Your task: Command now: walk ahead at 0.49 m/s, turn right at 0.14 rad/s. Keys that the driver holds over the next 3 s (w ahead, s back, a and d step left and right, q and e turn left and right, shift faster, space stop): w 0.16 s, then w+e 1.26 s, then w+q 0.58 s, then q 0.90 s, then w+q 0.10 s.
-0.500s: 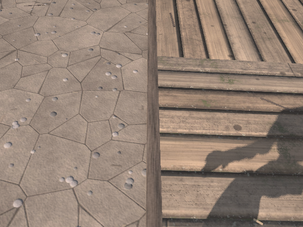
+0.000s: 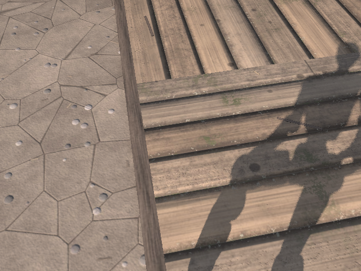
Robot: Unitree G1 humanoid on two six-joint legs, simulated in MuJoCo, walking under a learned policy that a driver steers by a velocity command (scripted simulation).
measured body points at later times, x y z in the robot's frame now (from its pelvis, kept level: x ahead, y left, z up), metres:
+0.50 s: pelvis +0.30 +0.03 +0.00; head +0.32 +0.03 +0.45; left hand +0.42 +0.28 -0.13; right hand +0.30 -0.24 -0.12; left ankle +0.30 +0.10 -0.74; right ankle +0.31 -0.12 -0.66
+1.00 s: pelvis +0.55 -0.11 +0.00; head +0.58 -0.13 +0.45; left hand +0.71 +0.13 -0.12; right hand +0.57 -0.40 -0.12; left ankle +0.65 +0.04 -0.66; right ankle +0.54 -0.14 -0.74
